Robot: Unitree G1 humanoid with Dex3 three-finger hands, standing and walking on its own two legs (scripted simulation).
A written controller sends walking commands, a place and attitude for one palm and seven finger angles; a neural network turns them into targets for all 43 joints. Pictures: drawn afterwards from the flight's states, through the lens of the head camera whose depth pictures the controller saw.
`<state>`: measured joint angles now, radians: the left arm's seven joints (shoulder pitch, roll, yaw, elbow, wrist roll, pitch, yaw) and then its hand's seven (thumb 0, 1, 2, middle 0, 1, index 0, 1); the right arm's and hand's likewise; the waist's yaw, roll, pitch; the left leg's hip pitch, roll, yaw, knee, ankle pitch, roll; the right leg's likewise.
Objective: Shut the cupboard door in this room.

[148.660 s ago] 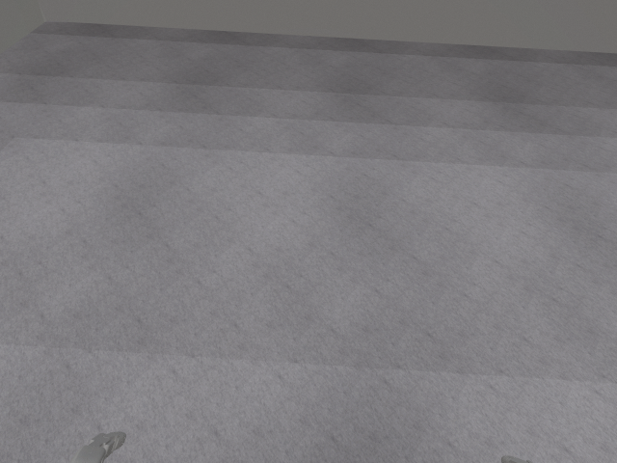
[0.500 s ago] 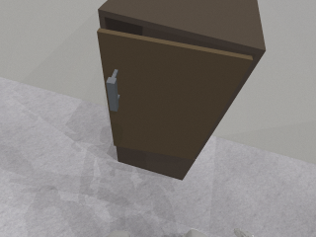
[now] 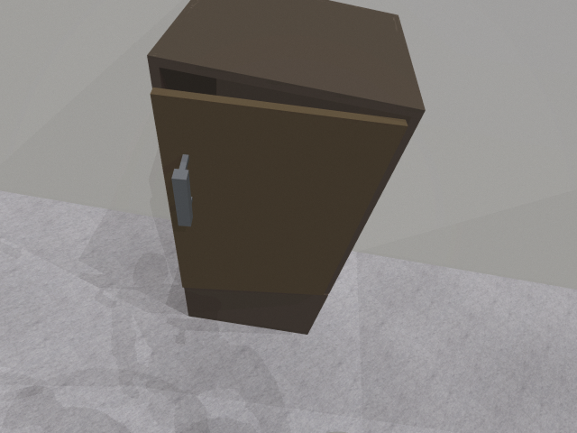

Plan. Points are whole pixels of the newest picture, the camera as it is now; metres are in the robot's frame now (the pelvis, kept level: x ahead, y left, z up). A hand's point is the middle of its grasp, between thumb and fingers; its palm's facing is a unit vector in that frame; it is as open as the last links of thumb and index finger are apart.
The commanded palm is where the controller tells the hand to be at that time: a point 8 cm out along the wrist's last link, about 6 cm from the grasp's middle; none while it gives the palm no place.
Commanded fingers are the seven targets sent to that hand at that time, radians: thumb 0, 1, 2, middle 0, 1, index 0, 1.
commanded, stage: come to a stop and stand still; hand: left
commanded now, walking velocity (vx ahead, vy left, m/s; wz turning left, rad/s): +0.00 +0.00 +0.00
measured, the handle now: (185, 190) +0.50 +0.19 -0.01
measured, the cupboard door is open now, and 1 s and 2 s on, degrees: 7 7 7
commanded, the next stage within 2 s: look again from close up in 0.68 s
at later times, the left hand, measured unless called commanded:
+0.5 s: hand out of the picture -0.01 +0.07 -0.19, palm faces +0.06 -0.98 -0.20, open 7.3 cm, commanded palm none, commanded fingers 0.00 0.90 0.90 -0.20 -0.30 -0.20 -0.30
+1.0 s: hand out of the picture -0.01 +0.14 -0.20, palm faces +0.06 -0.98 -0.21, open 7.4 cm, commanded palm none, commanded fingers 0.00 0.90 0.90 -0.20 -0.30 -0.20 -0.30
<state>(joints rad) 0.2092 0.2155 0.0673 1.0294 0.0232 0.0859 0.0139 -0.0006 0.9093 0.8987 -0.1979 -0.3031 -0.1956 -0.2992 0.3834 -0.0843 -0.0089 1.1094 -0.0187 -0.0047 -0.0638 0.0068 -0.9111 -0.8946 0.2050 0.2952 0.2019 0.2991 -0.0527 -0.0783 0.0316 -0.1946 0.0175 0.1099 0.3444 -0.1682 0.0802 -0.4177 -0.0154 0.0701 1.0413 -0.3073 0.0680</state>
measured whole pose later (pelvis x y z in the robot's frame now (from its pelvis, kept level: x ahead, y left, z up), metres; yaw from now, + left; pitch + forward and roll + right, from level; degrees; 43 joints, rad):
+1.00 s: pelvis +0.00 -0.03 -0.02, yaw +0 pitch -2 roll -1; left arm 0.32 0.17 0.01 1.04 0.02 0.01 0.06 0.00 0.90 0.90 -0.20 -0.30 -0.20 -0.30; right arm 0.18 -0.15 -0.01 0.97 -0.01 -0.02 -0.02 0.01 -0.91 -0.90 0.20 0.29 0.20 0.30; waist 0.03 -0.01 0.05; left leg -0.26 -0.02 0.07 0.59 -0.30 0.06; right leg -0.21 -0.04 -0.02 0.68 -0.48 0.00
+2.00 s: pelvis +0.00 -0.04 -0.01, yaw +0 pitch +0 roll +1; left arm 0.30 0.14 -0.03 1.11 0.02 -0.02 0.04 0.01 0.92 0.90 -0.20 -0.30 -0.20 -0.30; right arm 0.26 -0.16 0.01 1.11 0.00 -0.03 -0.03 0.01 -0.92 -0.90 0.20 0.29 0.20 0.30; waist 0.00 -0.01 0.01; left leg -0.21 -0.03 0.07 0.43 -0.22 0.05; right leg -0.18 0.00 0.03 0.46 -0.28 0.00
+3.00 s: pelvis +0.01 -0.08 -0.01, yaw +1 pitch -1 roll +1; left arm 0.28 0.18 -0.02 1.10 0.01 -0.02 0.03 0.00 0.91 0.90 -0.20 -0.30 -0.20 -0.30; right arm 0.23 -0.18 0.01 1.13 -0.01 -0.02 -0.03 0.01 -0.91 -0.90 0.20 0.29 0.20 0.30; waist 0.01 -0.01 0.02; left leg -0.17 0.01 0.04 0.39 -0.21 -0.01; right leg -0.13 0.05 0.00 0.42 -0.27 -0.06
